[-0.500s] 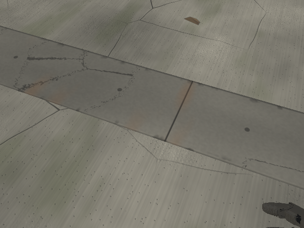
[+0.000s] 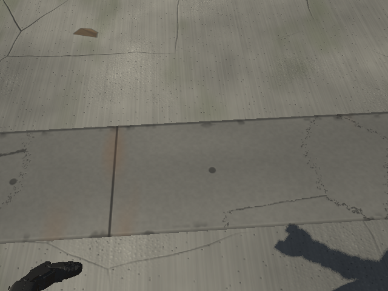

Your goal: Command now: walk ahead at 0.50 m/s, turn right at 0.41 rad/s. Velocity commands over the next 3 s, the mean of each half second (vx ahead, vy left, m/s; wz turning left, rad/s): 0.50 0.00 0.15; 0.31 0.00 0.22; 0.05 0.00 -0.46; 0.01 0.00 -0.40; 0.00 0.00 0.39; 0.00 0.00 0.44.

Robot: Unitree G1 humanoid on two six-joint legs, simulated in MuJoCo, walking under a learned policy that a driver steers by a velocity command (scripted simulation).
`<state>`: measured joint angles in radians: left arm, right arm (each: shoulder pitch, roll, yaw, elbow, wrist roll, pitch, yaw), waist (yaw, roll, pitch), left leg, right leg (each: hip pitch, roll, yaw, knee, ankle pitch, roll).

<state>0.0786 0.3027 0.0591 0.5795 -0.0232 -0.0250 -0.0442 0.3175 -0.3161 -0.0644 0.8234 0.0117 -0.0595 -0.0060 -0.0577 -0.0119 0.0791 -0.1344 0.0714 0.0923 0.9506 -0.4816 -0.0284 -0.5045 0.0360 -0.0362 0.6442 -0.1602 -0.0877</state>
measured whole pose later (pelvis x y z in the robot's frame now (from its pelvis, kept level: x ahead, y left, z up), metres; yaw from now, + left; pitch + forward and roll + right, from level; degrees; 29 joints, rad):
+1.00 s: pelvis +0.54 +0.09 +0.01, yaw +15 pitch +2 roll +0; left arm 0.15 0.28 0.03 0.71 0.02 -0.09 -0.03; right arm 0.22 -0.29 -0.04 0.75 -0.02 -0.03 -0.02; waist -0.02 0.00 0.03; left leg -0.24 -0.10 -0.07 0.83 -0.50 0.02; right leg -0.47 0.04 0.03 0.52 -0.08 -0.04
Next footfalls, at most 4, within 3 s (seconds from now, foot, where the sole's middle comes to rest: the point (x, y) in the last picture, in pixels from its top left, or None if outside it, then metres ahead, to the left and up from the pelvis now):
0.50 left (147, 288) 0.44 0.16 -0.75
0.94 right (181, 209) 0.71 0.04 -0.75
1.32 left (121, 234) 0.63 0.26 -0.75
1.76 right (196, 239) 0.59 0.00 -0.75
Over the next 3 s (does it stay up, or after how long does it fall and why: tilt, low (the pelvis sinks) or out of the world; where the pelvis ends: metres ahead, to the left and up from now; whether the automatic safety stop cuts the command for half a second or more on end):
stays up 0.56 0.10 0.02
